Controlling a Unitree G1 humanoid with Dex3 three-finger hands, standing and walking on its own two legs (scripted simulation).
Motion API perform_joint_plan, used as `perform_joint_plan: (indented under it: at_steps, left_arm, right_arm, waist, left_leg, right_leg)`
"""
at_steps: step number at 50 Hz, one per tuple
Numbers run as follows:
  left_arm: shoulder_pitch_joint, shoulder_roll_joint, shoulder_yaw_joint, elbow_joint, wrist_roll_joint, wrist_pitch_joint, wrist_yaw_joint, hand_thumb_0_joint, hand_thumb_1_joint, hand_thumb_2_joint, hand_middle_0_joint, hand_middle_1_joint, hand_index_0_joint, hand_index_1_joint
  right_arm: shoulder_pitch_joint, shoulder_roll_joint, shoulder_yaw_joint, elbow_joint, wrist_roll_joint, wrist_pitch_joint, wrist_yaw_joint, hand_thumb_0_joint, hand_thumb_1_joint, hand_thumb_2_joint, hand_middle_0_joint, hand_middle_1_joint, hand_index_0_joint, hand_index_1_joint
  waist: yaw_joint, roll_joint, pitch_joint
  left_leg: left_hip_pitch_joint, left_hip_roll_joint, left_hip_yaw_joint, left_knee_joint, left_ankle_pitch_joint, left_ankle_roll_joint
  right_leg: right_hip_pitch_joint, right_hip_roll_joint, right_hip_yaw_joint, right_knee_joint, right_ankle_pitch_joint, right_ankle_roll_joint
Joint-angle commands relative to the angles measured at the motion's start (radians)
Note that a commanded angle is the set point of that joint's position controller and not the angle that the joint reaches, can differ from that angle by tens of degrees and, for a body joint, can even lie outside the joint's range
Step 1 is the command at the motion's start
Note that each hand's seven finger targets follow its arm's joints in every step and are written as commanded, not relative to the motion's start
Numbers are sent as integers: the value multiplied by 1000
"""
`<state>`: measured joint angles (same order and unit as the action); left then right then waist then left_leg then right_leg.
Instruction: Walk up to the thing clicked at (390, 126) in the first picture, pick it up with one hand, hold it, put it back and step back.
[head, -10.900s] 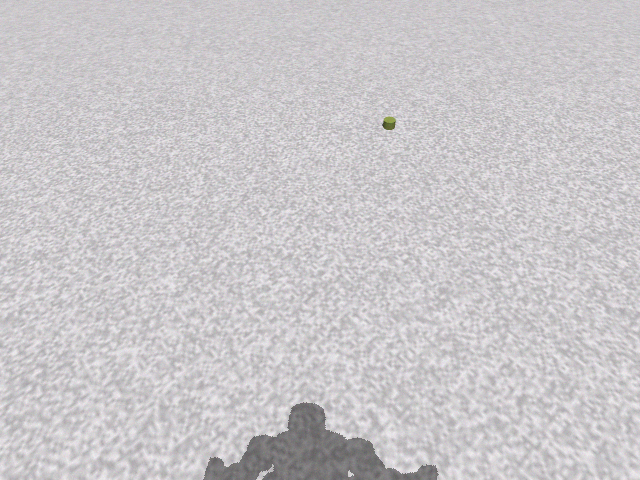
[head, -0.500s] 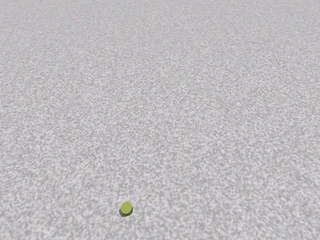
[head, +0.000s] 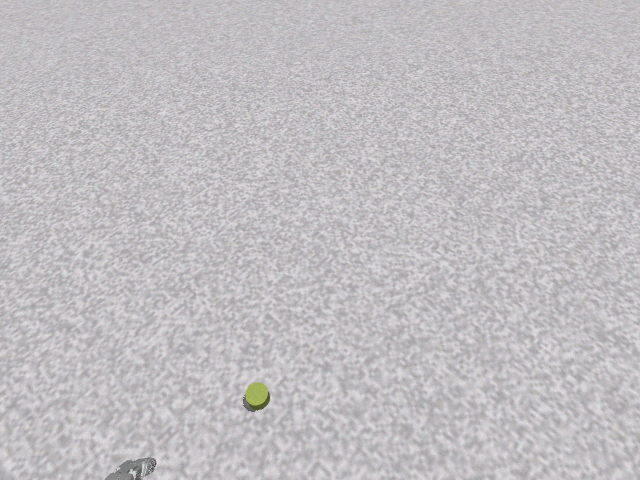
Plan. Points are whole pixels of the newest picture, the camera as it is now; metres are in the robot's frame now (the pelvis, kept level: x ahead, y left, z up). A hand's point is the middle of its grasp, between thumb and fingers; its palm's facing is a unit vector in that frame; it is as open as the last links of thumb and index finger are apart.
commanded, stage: rise first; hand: left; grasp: from above
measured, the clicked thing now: (257, 396) +0.45 +0.25 -0.75
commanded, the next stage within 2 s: none
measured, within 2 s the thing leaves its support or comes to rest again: neither
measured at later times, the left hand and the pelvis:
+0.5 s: hand out of the picture +0.14 +0.26 -0.21, palm faces -0.14 -0.89 -0.44, open 13.8 cm; pelvis +0.00 +0.02 -0.07, yaw -1 degrees
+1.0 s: hand out of the picture +0.14 +0.28 -0.29, palm faces -0.32 -0.76 -0.57, open 14.1 cm; pelvis -0.02 +0.02 -0.14, yaw -1 degrees
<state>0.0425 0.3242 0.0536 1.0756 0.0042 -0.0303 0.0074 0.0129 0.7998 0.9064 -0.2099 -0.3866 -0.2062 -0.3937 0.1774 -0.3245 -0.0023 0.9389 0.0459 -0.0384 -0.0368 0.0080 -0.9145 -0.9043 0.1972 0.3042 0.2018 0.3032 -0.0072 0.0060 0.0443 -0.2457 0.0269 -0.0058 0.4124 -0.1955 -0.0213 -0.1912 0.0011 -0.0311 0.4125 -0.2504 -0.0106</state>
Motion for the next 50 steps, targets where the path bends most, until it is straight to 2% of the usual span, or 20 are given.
perform_joint_plan:
  at_steps: [1, 2, 4, 7, 8, 10, 12, 15, 17, 18, 19, 27, 31, 36, 39, 40, 44, 48, 49, 50]
  left_arm:
    - [-124, 258, 128, -6, 101, -10, -19, 0, 260, 899, -139, -889, -161, -886]
    - [-62, 246, 141, -32, 119, -3, -24, 0, 180, 899, -113, -969, -144, -936]
    - [-10, 222, 146, -96, 141, 20, -15, 0, 20, 928, -67, -1050, -103, -1012]
    - [-7, 186, 131, -182, 156, 93, 3, 0, -220, 961, -49, -1084, -73, -1059]
    - [-3, 187, 136, -183, 161, 113, 9, 0, -300, 964, -52, -1081, -72, -1059]
    - [-41, 190, 130, -261, 171, 132, 15, 0, -430, 966, -61, -1091, -76, -1075]
    - [-14, 174, 134, -306, 174, 143, 20, 0, -519, 980, -67, -1087, -73, -1081]
    - [8, 175, 139, -391, 184, 151, 22, 0, -542, 976, -74, -1081, -79, -1076]
    - [4, 179, 138, -481, 200, 146, 20, 0, -566, 986, -77, -1075, -74, -1077]
    - [51, 165, 131, -509, 205, 150, 19, 0, -581, 1001, -80, -1060, -71, -1069]
    - [66, 167, 132, -532, 210, 156, 22, 0, -571, 991, -71, -1074, -68, -1077]
    - [197, 155, 116, -720, 251, 220, 31, 0, -556, 970, -79, -1062, -79, -1062]
    - [249, 147, 115, -765, 265, 240, 40, 0, -535, 948, -78, -1073, -87, -1062]
    - [290, 148, 112, -831, 281, 248, 47, 0, -540, 951, -65, -1084, -75, -1073]
    - [319, 146, 109, -854, 292, 247, 51, 0, -533, 943, -73, -1077, -83, -1065]
    - [295, 150, 109, -855, 294, 244, 53, 0, -529, 943, -66, -1082, -77, -1069]
    - [188, 169, 102, -778, 341, 211, 56, 0, -564, 964, -72, -1077, -75, -1072]
    - [51, 198, 102, -667, 430, 127, 65, 0, -540, 960, -58, -1094, -67, -1084]
    - [18, 204, 101, -645, 449, 101, 71, 0, -538, 961, -60, -1096, -69, -1086]
    - [-9, 238, 119, -632, 476, 76, 77, 0, -536, 975, -56, -1090, -61, -1084]
  right_arm:
    - [68, -123, -71, -161, -18, -30, -9, 0, -916, -902, 200, 300, 200, 300]
    - [79, -120, -81, -195, -21, -30, -2, 0, -909, -900, 200, 300, 200, 300]
    - [85, -109, -85, -250, -20, -31, 5, 0, -904, -898, 200, 300, 200, 300]
    - [63, -102, -88, -316, -10, -29, 8, 0, -876, -891, 201, 300, 200, 300]
    - [51, -100, -86, -334, -11, -29, 11, 0, -883, -893, 201, 300, 200, 300]
    - [39, -96, -85, -368, -14, -36, 15, 0, -885, -895, 201, 300, 200, 300]
    - [58, -88, -86, -390, -16, -46, 14, 0, -872, -892, 201, 300, 200, 300]
    - [61, -78, -86, -412, -20, -66, 13, 0, -875, -893, 201, 300, 200, 300]
    - [63, -75, -91, -435, -22, -80, 10, 0, -876, -894, 201, 300, 200, 300]
    - [61, -70, -92, -447, -22, -84, 7, 0, -878, -894, 201, 300, 200, 300]
    - [64, -70, -93, -451, -23, -87, 5, 0, -875, -893, 201, 300, 200, 300]
    - [47, -62, -90, -496, -31, -116, -1, 0, -883, -895, 201, 300, 200, 300]
    - [43, -60, -87, -518, -34, -130, -3, 0, -884, -895, 200, 300, 200, 300]
    - [38, -54, -82, -536, -36, -148, -4, 0, -882, -894, 200, 300, 200, 300]
    - [28, -51, -80, -547, -35, -155, -2, 0, -882, -894, 200, 300, 200, 300]
    - [23, -55, -81, -546, -35, -157, -1, 0, -874, -892, 200, 300, 200, 300]
    - [8, -62, -78, -531, -34, -171, 1, 0, -890, -896, 200, 300, 200, 300]
    - [-10, -78, -82, -490, -35, -197, 21, 0, -871, -892, 200, 300, 200, 300]
    - [-13, -80, -84, -481, -35, -202, 27, 0, -871, -892, 200, 300, 200, 300]
    - [-17, -86, -87, -472, -36, -207, 30, 0, -862, -890, 200, 300, 200, 300]
  waist:
    - [-7, -28, -204]
    - [24, 0, -273]
    - [44, 37, -299]
    - [16, 17, -286]
    - [14, 9, -248]
    - [4, 14, -241]
    - [-5, -8, -254]
    - [-7, 9, -269]
    - [-15, 30, -315]
    - [-7, 42, -330]
    - [-15, 29, -353]
    - [-21, 69, -373]
    - [-23, 68, -383]
    - [-26, 87, -432]
    - [-16, 95, -442]
    - [-26, 88, -444]
    - [-48, 52, -404]
    - [-46, 69, -453]
    - [-42, 62, -475]
    - [-28, 78, -512]
  left_leg:
    - [-61, -45, 41, 122, 106, 42]
    - [-74, -50, 40, 152, 142, 37]
    - [-83, -54, 38, 167, 175, 28]
    - [-104, -50, 32, 182, 164, 31]
    - [-136, -44, 29, 192, 137, 28]
    - [-176, -34, 24, 235, 87, 26]
    - [-215, -34, 25, 278, 44, 30]
    - [-281, -30, 19, 349, 6, 30]
    - [-292, -25, 11, 392, 14, 29]
    - [-301, -25, 10, 414, 24, 30]
    - [-306, -25, 12, 439, 37, 34]
    - [-387, -7, -17, 522, 21, 31]
    - [-430, -4, -24, 560, 4, 31]
    - [-450, 2, -41, 626, 62, 30]
    - [-488, -3, -44, 652, 39, 29]
    - [-501, -2, -49, 662, 29, 30]
    - [-645, -9, -38, 746, -83, 37]
    - [-755, -15, -43, 868, -127, 36]
    - [-788, -16, -40, 901, -133, 37]
    - [-812, -18, -34, 937, -137, 38]
  right_leg:
    - [-120, -13, 18, 81, 171, -5]
    - [-104, -10, 18, 120, 195, -10]
    - [-113, -3, 16, 146, 204, -13]
    - [-146, 5, 8, 152, 189, -8]
    - [-184, 10, 2, 166, 151, -9]
    - [-252, 14, -1, 213, 91, -11]
    - [-291, 14, 1, 246, 53, -7]
    - [-364, 12, 5, 318, 15, -4]
    - [-404, 11, 5, 369, 22, -5]
    - [-422, 10, 7, 386, 30, -5]
    - [-429, 9, 11, 399, 47, -1]
    - [-542, 17, -3, 499, 2, -6]
    - [-586, 20, -7, 544, -18, -7]
    - [-649, 22, -13, 612, 0, -8]
    - [-681, 24, -13, 647, -14, -11]
    - [-697, 25, -15, 658, -20, -10]
    - [-798, 24, -8, 727, -84, -11]
    - [-963, 24, -1, 863, -130, -15]
    - [-996, 22, 1, 895, -134, -15]
    - [-1022, 22, 5, 928, -133, -15]
